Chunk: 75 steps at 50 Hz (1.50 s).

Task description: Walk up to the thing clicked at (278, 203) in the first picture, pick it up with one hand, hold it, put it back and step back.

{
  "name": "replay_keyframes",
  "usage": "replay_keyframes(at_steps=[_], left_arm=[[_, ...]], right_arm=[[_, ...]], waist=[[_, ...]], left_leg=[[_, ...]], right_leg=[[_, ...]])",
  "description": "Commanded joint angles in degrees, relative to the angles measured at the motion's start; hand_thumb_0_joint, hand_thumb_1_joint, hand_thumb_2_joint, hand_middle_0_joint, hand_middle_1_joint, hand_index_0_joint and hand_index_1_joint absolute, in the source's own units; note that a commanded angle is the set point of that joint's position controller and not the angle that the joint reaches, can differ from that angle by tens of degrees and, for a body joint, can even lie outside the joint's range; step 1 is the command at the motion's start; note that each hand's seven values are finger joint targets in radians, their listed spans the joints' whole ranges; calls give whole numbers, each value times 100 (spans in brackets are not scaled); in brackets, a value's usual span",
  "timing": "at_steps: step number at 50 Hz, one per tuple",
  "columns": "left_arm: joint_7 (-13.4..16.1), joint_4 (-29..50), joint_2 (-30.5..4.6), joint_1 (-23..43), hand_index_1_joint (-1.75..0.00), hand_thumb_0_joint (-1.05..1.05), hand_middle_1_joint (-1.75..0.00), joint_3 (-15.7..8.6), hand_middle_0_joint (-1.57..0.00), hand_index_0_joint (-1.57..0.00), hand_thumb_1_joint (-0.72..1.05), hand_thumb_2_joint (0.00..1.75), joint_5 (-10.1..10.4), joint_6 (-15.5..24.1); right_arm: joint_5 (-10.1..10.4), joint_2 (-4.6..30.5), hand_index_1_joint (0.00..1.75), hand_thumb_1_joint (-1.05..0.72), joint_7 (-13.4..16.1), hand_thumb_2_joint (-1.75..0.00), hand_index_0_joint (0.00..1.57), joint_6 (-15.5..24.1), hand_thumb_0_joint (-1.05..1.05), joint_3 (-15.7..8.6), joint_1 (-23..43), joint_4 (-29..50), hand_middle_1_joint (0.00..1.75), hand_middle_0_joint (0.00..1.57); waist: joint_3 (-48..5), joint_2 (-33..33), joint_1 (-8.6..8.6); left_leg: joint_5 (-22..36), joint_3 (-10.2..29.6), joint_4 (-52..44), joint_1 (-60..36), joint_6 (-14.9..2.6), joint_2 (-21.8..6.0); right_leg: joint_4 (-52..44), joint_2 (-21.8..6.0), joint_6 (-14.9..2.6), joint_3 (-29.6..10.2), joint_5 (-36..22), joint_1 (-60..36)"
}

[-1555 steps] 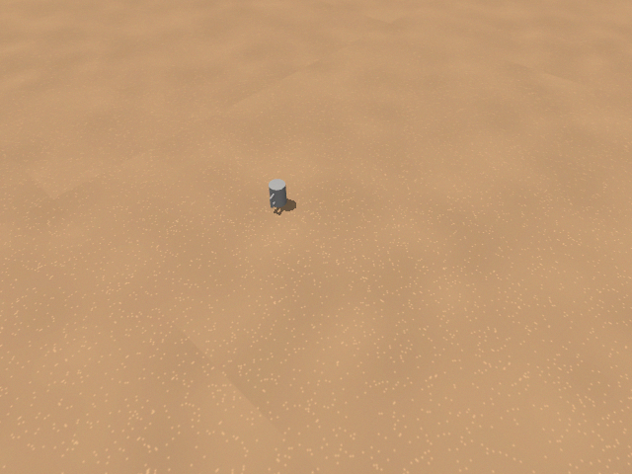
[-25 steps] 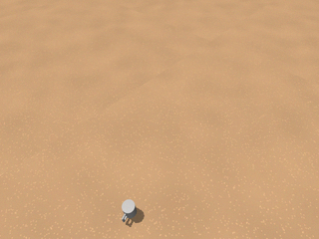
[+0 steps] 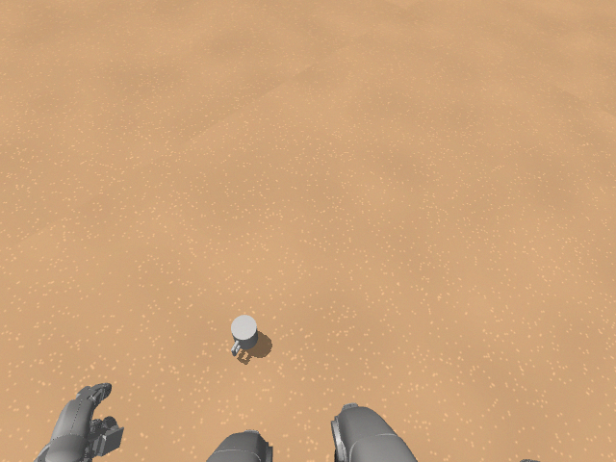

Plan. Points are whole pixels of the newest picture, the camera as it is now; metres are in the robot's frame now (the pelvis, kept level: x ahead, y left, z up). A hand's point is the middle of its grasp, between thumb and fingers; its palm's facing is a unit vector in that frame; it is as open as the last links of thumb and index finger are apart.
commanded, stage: step back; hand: left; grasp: from above
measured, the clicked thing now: (242, 337) +0.46 +0.15 -0.69
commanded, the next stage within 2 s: none
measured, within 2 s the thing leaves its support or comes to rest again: neither
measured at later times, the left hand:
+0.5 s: hand out of the picture +0.01 +0.24 -0.12, palm faces -0.09 -0.91 -0.41, open 7.3 cm
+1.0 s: hand out of the picture -0.18 +0.28 -0.14, palm faces -0.05 -0.93 -0.37, open 7.3 cm
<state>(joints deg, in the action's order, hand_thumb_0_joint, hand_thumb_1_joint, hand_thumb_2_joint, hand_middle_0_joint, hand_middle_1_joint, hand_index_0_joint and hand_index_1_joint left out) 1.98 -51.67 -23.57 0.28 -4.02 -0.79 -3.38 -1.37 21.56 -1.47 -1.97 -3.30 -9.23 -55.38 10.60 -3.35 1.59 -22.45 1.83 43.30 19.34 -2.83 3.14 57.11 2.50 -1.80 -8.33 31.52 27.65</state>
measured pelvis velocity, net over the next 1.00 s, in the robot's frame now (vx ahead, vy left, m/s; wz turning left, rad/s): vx -0.27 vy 0.01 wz -0.09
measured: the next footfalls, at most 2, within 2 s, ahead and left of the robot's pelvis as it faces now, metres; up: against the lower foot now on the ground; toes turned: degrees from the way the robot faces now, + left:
right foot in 0.34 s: -0.06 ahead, -0.13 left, +0.00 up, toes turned -3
left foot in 0.72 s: -0.15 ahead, +0.12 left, +0.00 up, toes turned -5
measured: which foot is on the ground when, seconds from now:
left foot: down 0.00-0.38, up 0.40-0.70, down 0.72-1.00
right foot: up 0.00-0.32, down 0.34-0.74, up 0.76-1.00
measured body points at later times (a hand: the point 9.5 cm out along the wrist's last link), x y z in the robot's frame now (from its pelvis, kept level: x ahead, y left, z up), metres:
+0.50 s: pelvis -0.11 -0.01 +0.02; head -0.07 -0.04 +0.46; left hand +0.01 +0.29 -0.09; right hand -0.03 -0.34 -0.11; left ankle -0.08 +0.12 -0.64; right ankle -0.10 -0.12 -0.71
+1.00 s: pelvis -0.27 +0.01 +0.02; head -0.22 +0.03 +0.46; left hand -0.17 +0.33 -0.11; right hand -0.17 -0.31 -0.08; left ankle -0.19 +0.12 -0.71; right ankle -0.34 -0.14 -0.64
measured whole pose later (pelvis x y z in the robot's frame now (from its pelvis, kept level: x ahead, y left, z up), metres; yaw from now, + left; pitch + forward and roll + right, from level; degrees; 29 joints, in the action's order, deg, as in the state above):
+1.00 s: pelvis -0.27 +0.01 +0.02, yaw -5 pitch -2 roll -1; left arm 0.2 -47.7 -23.2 -11.5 -5.3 -1.0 -4.1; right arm -1.6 20.4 0.3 -1.0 -2.3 -6.9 -47.9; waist 9.4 -2.2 -1.9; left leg -11.2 0.6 32.8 19.7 -1.2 -1.7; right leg 64.6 5.0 1.1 -8.1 27.8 22.0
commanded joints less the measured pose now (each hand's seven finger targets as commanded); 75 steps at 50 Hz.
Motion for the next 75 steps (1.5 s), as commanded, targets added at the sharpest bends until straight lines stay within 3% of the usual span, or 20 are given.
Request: replay_keyframes(at_steps=[1, 15, 17, 18, 20, 24, 30, 35, 37, 39, 43, 50, 55, 57, 58, 59, 63, 71, 73, 75], left_arm=[[145, 280, -989, -450, -30, 0, -30, -250, -20, -20, 90, 90, 55, 110], [-92, 428, -798, -1181, -30, 0, -30, -343, -20, -20, 90, 90, -26, 236], [-89, 260, -779, -1643, -30, 0, -30, -362, -20, -20, 90, 90, -67, 271], [-83, 338, -1136, -1579, -30, 0, -30, -447, -20, -20, 90, 90, -142, 307], [-99, 729, -1917, -848, -30, 0, -30, -590, -20, -20, 90, 90, -160, 299], [-34, 960, -1115, -227, -30, 0, -30, -443, -20, -20, 90, 90, -94, 319], [9, 1014, -980, -959, -30, 0, -30, -425, -20, -20, 90, 90, -156, 257], [-54, 1130, -1170, -797, -30, 0, -30, -378, -20, -20, 90, 90, -11, 90], [-76, 1261, -762, -834, -30, 0, -30, -251, -20, -20, 90, 90, 29, 57], [44, 1229, -1017, -415, -30, 0, -30, -413, -20, -20, 90, 90, -47, 48], [-76, 816, -953, -1226, -30, 0, -30, -446, -20, -20, 90, 90, 50, 42], [-118, 893, -814, -1156, -30, 0, -30, -377, -20, -20, 90, 90, -30, 158], [-133, 308, -756, -2198, -30, 0, -30, -352, -20, -20, 90, 90, -43, 232], [-141, 410, -1444, -1988, -30, 0, -30, -544, -20, -20, 90, 90, -202, 266], [-146, 687, -2133, -1490, -30, 0, -30, -686, -20, -20, 90, 90, -200, 211], [-108, 892, -2134, -981, -30, 0, -30, -665, -20, -20, 90, 90, -170, 239], [-55, 996, -1215, -399, -30, 0, -30, -486, -20, -20, 90, 90, -184, 266], [26, 1091, -1189, -945, -30, 0, -30, -415, -20, -20, 90, 90, -91, 90], [-22, 1167, -924, -1015, -30, 0, -30, -285, -20, -20, 90, 90, -40, -3], [40, 1243, -909, -758, -30, 0, -30, -298, -20, -20, 90, 90, 26, -11]], right_arm=[[-95, 1547, 30, -90, 299, -90, 20, 175, 0, -385, 344, 679, 30, 20], [30, 1521, 30, -90, 328, -90, 20, 106, 0, -351, 131, 1028, 30, 20], [94, 1447, 30, -90, 302, -90, 20, 55, 0, -320, 396, 1053, 30, 20], [155, 1250, 30, -90, 284, -90, 20, 56, 0, -267, 400, 1094, 30, 20], [119, 1190, 30, -90, 344, -90, 20, -3, 0, -301, 415, 1053, 30, 20], [191, 1100, 30, -90, 302, -90, 20, 14, 0, -219, -179, 650, 30, 20], [151, 1015, 30, -90, 352, -90, 20, 114, 0, -120, -99, 886, 30, 20], [30, 1033, 30, -90, 309, -90, 20, 192, 0, -226, -720, 658, 30, 20], [-153, 1765, 30, -90, 294, -90, 20, 205, 0, -439, -548, 781, 30, 20], [-121, 2242, 30, -90, 240, -90, 20, 186, 0, -508, 9, 973, 30, 20], [-92, 1388, 30, -90, 304, -90, 20, 223, 0, -270, 676, 1128, 30, 20], [-31, 1411, 30, -90, 331, -90, 20, 169, 0, -351, -46, 1133, 30, 20], [32, 1615, 30, -90, 284, -90, 20, -42, 0, -381, 472, 1287, 30, 20], [120, 1113, 30, -90, 268, -90, 20, -56, 0, -235, 436, 1411, 30, 20], [129, 1113, 30, -90, 366, -90, 20, -52, 0, -294, 659, 1461, 30, 20], [115, 1391, 30, -90, 386, -90, 20, -62, 0, -410, 603, 1377, 30, 20], [173, 1076, 30, -90, 332, -90, 20, 8, 0, -228, -33, 992, 30, 20], [0, 919, 30, -90, 337, -90, 20, 181, 0, -196, -504, 923, 30, 20], [-72, 1247, 30, -90, 340, -90, 20, 183, 0, -352, -578, 827, 30, 20], [-90, 2217, 30, -90, 278, -90, 20, 109, 0, -499, -190, 1038, 30, 20]], waist=[[-1299, 1322, -164], [-1613, 1087, -132], [-1649, 916, -376], [-1575, 124, -332], [-889, -1356, -424], [-603, -480, 48], [-1328, -672, -438], [-1679, -714, -115], [-1574, 1027, -129], [-1002, 1684, 152], [-828, 1111, -469], [-1361, 1302, 25], [-1792, 1540, -403], [-1359, -298, -299], [-1011, -1479, -616], [-500, -1379, -450], [-566, -551, 5], [-1555, -909, -254], [-1680, -127, -318], [-1495, 1515, -112]], left_leg=[[4031, 1855, -1662, -1004, -912, -1764], [2784, 1200, -1213, -1141, -934, -1693], [1967, 838, -860, -451, -510, -1383], [1188, 546, -332, 400, -144, -900], [-1399, 415, 2049, 641, 324, 218], [-475, 872, 2650, 779, 312, 512], [-838, 412, 919, 1052, 467, 95], [990, -209, -2111, -591, 254, -121], [2044, 2000, -2274, -1381, -303, -1670], [1941, 3075, -2726, 344, -1549, -2789], [2384, 1126, -2225, -193, -865, -1670], [2908, 1079, -1605, -1740, -1167, -1767], [2251, 752, -1019, -865, -669, -1477], [103, 395, 87, 1132, 47, -336], [-1205, 368, 1489, 1024, 329, 265], [-1176, 859, 2321, 597, 382, -81], [-298, 662, 2675, 786, 306, 455], [291, -120, -1591, 17, 274, -207], [1925, 622, -2304, -1099, 87, -637], [2910, 2574, -2280, -559, -1283, -2509]], right_leg=[[1255, 253, -7, -399, 17, 310], [-2051, -140, 98, 605, -895, -1113], [-3150, -221, -105, 584, -2021, -1941], [-3181, -896, -408, -590, -2345, -2183], [-4006, -2677, -1810, -2770, -2297, -565], [-3522, -1435, -948, -682, -3251, -760], [-3007, -1564, -1082, -600, -4105, -2756], [-2137, -1336, -668, -260, -3943, -2155], [-1032, -355, -62, 249, -1612, -240], [937, 268, 113, -223, 660, -372], [1783, 442, 76, -253, -485, -3], [-448, -12, 414, 205, -148, -131], [-3481, -128, 110, 904, -1646, -1814], [-3587, -1293, -359, -1228, -1555, -2123], [-4119, -2535, -1390, -2495, -1287, -580], [-4406, -2830, -1601, -2809, -1025, 505], [-3311, -1314, -801, -131, -3021, -512], [-2009, -1518, -709, -209, -4412, -2535], [-1415, -1093, -301, -9, -3265, -1390], [381, 106, 89, 360, 535, -226]])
